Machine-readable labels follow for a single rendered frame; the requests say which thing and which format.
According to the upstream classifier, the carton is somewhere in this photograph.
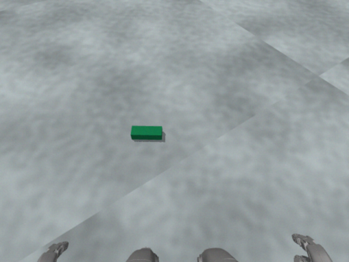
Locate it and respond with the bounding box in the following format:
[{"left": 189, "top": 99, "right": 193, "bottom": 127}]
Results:
[{"left": 131, "top": 126, "right": 163, "bottom": 140}]

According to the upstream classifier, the left robot hand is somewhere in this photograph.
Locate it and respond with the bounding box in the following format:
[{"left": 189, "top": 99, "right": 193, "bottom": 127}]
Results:
[{"left": 37, "top": 241, "right": 69, "bottom": 262}]

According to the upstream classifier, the right robot hand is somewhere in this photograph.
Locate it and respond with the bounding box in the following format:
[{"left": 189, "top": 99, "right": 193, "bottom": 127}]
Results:
[{"left": 292, "top": 234, "right": 332, "bottom": 262}]

